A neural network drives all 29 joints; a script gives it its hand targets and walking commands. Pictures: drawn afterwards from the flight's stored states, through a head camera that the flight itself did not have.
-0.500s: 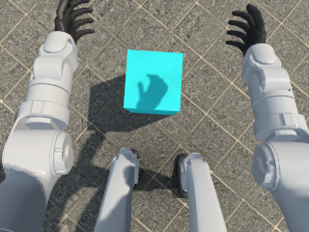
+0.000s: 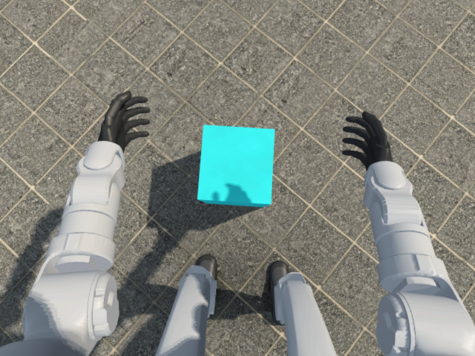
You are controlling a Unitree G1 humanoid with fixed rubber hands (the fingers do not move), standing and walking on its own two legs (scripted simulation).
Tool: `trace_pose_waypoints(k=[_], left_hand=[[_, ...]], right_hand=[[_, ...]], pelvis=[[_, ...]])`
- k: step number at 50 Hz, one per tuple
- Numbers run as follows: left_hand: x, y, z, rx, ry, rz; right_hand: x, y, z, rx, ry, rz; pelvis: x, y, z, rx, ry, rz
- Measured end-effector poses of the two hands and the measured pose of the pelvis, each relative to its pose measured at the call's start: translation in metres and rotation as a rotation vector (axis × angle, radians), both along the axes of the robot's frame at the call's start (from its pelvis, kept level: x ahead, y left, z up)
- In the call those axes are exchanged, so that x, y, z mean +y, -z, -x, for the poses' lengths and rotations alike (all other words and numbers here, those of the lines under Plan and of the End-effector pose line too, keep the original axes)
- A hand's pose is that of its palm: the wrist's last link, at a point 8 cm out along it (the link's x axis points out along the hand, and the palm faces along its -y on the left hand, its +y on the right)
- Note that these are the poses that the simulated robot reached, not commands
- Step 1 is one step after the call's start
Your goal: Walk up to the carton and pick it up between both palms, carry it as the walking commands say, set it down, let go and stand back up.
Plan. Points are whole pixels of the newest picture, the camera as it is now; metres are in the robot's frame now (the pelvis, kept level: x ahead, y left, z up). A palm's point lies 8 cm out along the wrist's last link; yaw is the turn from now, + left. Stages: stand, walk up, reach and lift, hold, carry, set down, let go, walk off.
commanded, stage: let go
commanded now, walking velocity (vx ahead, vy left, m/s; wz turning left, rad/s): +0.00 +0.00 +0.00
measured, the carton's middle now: (236, 170) +0.47 +0.04 -0.55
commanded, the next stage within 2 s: stand in 1.08 s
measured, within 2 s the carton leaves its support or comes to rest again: neither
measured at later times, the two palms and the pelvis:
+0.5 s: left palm (38, 278) +0.25 +0.25 +0.01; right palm (446, 298) +0.25 -0.22 +0.00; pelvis +0.03 +0.00 +0.08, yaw +1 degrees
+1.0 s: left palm (23, 321) +0.21 +0.24 +0.03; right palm (470, 331) +0.22 -0.23 +0.02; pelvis +0.04 -0.01 +0.09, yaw +2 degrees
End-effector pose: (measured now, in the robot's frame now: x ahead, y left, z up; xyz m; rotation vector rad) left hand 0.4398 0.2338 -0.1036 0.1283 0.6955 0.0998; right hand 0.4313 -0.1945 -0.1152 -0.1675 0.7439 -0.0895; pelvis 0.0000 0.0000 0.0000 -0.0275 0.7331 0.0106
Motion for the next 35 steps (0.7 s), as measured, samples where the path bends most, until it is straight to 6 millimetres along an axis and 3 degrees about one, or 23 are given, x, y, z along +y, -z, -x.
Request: trace_pose_waypoints(k=[12,24,30,35], left_hand=[[0.013,-0.062,0.091,0.054,0.027,-0.029],[0.017,-0.109,0.187,0.077,0.046,-0.056],[0.017,-0.124,0.218,0.088,0.034,-0.060],[0.013,-0.131,0.228,0.096,0.027,-0.061]], right_hand=[[-0.015,-0.065,0.084,0.037,-0.031,0.001],[-0.024,-0.109,0.180,0.075,-0.041,-0.001],[-0.029,-0.127,0.200,0.055,-0.041,-0.011],[-0.031,-0.133,0.208,0.049,-0.044,-0.026]], pelvis=[[0.001,-0.044,-0.019,-0.224,-0.007,-0.003],[0.002,-0.079,-0.028,-0.498,-0.018,-0.012],[0.000,-0.088,-0.035,-0.624,-0.021,-0.021],[-0.003,-0.092,-0.038,-0.695,-0.022,-0.027]])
